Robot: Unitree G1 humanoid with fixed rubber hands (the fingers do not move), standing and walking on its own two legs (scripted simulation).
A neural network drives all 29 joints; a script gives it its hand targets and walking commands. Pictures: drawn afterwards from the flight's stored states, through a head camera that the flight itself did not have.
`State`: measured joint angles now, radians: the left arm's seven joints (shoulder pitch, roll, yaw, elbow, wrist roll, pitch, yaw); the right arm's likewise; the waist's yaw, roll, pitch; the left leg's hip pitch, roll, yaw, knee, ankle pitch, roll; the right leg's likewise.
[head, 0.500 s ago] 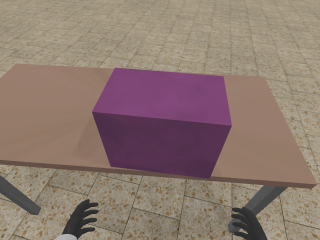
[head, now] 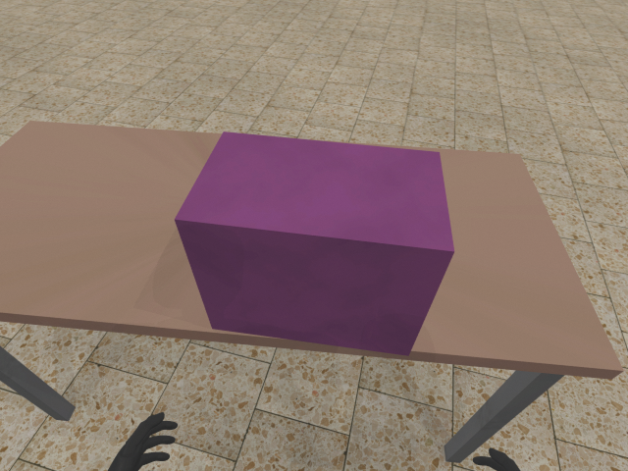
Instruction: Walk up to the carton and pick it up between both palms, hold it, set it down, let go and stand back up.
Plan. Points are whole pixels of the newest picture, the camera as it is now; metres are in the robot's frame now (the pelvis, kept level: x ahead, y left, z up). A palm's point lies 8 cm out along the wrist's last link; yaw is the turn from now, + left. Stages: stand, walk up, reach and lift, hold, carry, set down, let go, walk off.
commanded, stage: stand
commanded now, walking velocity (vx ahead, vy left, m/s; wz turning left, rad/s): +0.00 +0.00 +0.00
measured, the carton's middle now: (318, 246) +0.42 +0.02 +0.05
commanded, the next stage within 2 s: none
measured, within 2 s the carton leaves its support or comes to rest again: neither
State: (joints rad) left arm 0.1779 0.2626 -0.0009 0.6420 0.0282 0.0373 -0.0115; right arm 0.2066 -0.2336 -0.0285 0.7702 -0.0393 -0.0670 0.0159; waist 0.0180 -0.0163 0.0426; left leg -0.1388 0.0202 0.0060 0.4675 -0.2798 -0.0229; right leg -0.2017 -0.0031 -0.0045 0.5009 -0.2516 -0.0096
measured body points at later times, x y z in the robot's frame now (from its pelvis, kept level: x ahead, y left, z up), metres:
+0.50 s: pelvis +0.00 +0.00 +0.00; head -0.01 +0.00 +0.45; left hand +0.07 +0.30 -0.12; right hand +0.08 -0.28 -0.13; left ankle -0.02 +0.13 -0.74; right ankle +0.01 -0.11 -0.74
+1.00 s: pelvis -0.02 +0.00 +0.01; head -0.03 +0.00 +0.46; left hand +0.05 +0.30 -0.12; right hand +0.04 -0.30 -0.13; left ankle -0.02 +0.13 -0.74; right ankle +0.01 -0.11 -0.74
